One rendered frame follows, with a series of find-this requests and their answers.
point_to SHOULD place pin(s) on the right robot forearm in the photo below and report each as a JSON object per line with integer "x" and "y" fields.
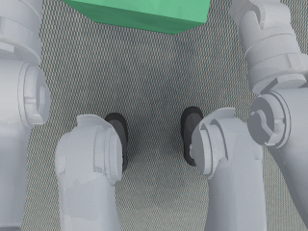
{"x": 272, "y": 54}

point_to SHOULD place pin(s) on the left robot foot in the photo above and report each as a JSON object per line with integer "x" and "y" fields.
{"x": 119, "y": 123}

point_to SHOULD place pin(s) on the robot right thigh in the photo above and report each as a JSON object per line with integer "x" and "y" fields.
{"x": 237, "y": 202}

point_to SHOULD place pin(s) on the left robot forearm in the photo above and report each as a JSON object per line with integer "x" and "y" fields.
{"x": 19, "y": 30}

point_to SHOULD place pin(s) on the robot right upper arm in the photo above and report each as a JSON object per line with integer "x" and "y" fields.
{"x": 278, "y": 120}

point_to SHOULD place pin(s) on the robot left upper arm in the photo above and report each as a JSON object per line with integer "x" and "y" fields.
{"x": 24, "y": 103}

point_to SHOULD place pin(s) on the carton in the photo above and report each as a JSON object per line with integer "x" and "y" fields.
{"x": 161, "y": 16}

